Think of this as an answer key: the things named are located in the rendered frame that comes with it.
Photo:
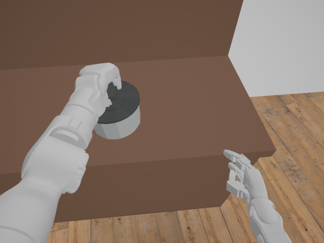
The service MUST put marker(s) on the pot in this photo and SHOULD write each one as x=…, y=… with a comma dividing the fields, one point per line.
x=119, y=129

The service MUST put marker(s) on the left robot upper arm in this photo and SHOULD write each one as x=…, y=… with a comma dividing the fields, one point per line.
x=27, y=211

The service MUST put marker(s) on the left robot hand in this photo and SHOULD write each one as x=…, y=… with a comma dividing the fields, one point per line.
x=110, y=71

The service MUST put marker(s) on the knob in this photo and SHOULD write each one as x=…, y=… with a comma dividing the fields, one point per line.
x=112, y=92

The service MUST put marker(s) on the left robot forearm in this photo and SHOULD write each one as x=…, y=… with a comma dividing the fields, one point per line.
x=76, y=122

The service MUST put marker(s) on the lid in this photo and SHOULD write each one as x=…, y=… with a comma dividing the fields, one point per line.
x=127, y=101

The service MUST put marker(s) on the right robot forearm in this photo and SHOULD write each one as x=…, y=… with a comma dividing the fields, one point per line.
x=266, y=223

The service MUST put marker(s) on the table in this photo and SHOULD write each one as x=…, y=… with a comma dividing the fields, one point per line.
x=193, y=104

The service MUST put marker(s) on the right robot hand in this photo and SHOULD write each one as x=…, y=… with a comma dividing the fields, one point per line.
x=245, y=181

